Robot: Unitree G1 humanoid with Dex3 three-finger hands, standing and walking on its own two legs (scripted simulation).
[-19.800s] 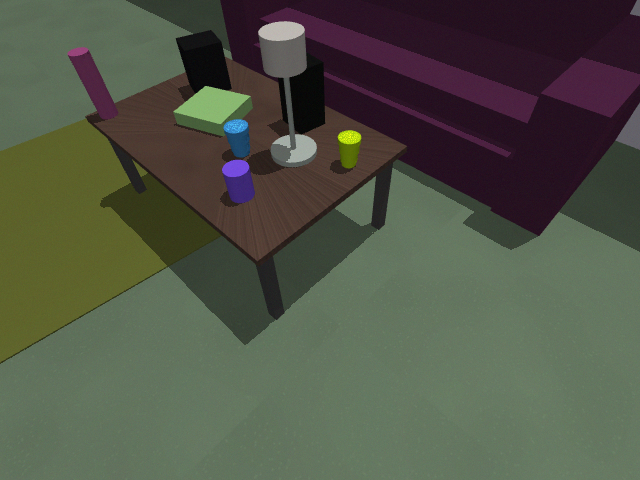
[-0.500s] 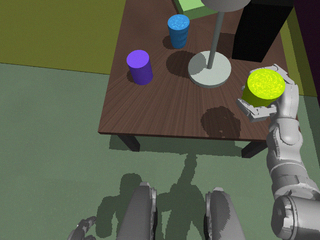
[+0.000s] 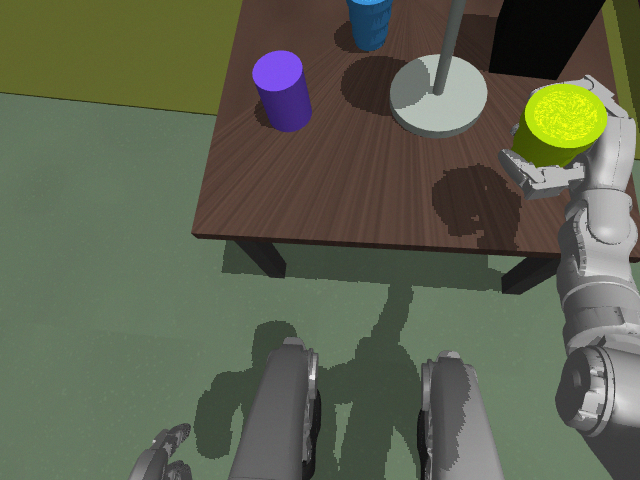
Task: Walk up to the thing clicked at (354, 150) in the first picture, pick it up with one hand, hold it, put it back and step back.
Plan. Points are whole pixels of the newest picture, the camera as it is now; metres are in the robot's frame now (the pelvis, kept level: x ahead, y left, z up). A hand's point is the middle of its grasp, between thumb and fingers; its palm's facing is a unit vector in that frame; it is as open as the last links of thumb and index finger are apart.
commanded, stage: lower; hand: right
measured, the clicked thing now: (544, 143) +0.49 -0.19 +0.01
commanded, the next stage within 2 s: loosen in 1.40 s
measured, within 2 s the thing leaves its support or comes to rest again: rests again in 1.22 s
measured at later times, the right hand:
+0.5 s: hand (520, 166) +0.51 -0.19 -0.05, palm faces +0.15 +0.99 -0.02, open 9.2 cm
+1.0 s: hand (511, 175) +0.51 -0.19 -0.09, palm faces +0.14 +0.99 -0.02, open 9.2 cm
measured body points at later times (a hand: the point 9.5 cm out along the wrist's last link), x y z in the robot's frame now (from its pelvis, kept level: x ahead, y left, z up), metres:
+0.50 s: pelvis -0.01 +0.00 -0.06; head +0.19 -0.03 +0.34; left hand +0.06 +0.28 -0.18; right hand +0.49 -0.24 -0.05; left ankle +0.07 +0.15 -0.54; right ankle +0.05 -0.14 -0.54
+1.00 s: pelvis -0.02 +0.00 -0.10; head +0.19 -0.03 +0.30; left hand +0.05 +0.28 -0.22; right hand +0.50 -0.24 -0.09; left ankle +0.07 +0.15 -0.54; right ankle +0.05 -0.14 -0.54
